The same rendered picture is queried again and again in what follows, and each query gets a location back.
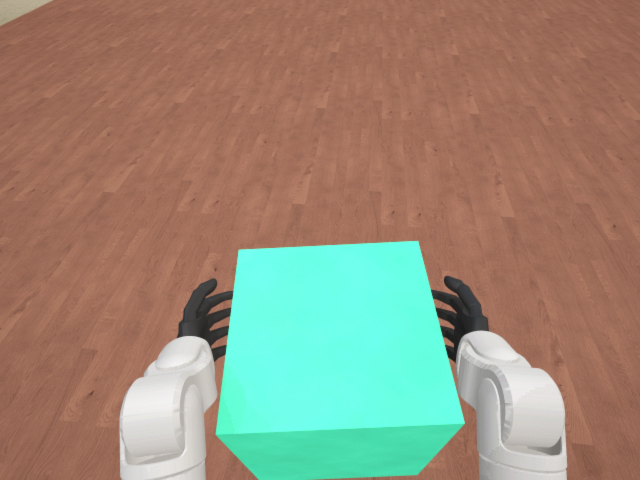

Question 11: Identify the right robot hand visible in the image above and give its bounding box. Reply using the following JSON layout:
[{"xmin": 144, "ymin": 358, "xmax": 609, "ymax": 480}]
[{"xmin": 431, "ymin": 276, "xmax": 489, "ymax": 364}]

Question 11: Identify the left robot hand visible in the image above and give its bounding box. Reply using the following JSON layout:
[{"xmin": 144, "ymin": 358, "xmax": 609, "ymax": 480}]
[{"xmin": 177, "ymin": 278, "xmax": 233, "ymax": 362}]

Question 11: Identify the right robot forearm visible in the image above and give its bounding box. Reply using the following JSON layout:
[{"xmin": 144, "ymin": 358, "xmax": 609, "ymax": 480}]
[{"xmin": 456, "ymin": 331, "xmax": 567, "ymax": 480}]

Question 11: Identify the carton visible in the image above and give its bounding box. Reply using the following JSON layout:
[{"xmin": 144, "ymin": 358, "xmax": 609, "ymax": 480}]
[{"xmin": 216, "ymin": 241, "xmax": 465, "ymax": 480}]

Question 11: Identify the left robot forearm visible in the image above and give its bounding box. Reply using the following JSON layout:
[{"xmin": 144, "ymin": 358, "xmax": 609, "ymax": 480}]
[{"xmin": 119, "ymin": 336, "xmax": 217, "ymax": 480}]

